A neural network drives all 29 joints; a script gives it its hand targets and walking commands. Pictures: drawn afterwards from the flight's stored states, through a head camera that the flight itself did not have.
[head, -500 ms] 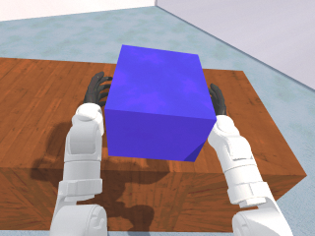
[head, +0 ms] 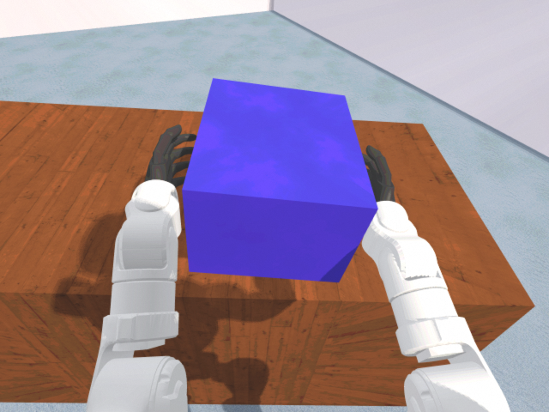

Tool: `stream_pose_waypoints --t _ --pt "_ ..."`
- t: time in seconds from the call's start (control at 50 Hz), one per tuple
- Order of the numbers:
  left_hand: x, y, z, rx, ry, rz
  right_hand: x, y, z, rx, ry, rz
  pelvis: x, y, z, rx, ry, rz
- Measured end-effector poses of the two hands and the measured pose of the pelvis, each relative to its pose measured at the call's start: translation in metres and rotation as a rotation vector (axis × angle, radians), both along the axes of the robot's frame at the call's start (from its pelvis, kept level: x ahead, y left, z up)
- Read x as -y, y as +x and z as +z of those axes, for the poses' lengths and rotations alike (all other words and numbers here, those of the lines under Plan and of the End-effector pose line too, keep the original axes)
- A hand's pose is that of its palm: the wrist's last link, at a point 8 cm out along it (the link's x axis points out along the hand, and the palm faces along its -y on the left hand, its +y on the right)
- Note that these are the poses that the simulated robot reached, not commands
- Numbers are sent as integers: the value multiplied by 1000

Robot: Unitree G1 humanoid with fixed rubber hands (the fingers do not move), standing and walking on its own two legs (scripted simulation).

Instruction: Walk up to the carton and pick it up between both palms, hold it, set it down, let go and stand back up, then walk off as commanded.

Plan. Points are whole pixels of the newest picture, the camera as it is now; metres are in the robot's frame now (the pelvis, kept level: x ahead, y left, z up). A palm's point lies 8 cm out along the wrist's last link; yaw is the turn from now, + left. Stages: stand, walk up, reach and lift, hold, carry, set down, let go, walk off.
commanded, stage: hold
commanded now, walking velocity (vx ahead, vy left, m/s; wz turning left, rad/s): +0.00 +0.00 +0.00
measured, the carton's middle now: (273, 176) +0.39 +0.00 +0.16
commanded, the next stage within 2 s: none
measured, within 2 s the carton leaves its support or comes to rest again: neither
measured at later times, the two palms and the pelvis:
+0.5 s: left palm (163, 183) +0.36 +0.15 +0.17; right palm (378, 202) +0.35 -0.15 +0.15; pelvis +0.00 +0.00 +0.00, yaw +0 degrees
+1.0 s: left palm (162, 183) +0.36 +0.15 +0.17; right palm (377, 202) +0.35 -0.15 +0.15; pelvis +0.00 +0.00 +0.00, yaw +0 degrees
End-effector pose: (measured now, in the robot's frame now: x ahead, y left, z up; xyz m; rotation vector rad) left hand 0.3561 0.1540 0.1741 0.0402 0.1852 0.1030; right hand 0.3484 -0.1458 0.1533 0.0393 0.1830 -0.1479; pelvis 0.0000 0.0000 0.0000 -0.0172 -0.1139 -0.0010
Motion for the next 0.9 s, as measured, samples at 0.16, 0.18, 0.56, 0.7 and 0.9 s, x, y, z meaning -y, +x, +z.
stream_pose_waypoints --t 0.16,0.18,0.56,0.7,0.9 --pt "0 0 0 1 0 0 0 0 0 1 1 0 0 0 0 0 0 0" --pt "0 0 0 1 0 0 0 0 0 1 1 0 0 0 0 0 0 0" --pt "0 0 -1 0 0 -1 0 -1 -1 1 1 -1 1 -1 0 2 0 0" --pt "0 0 -1 -2 -2 0 0 0 -1 0 2 -1 1 -1 0 2 1 0" --pt "0 0 -1 0 -1 -1 0 -1 -1 2 2 -1 0 -1 0 3 0 0"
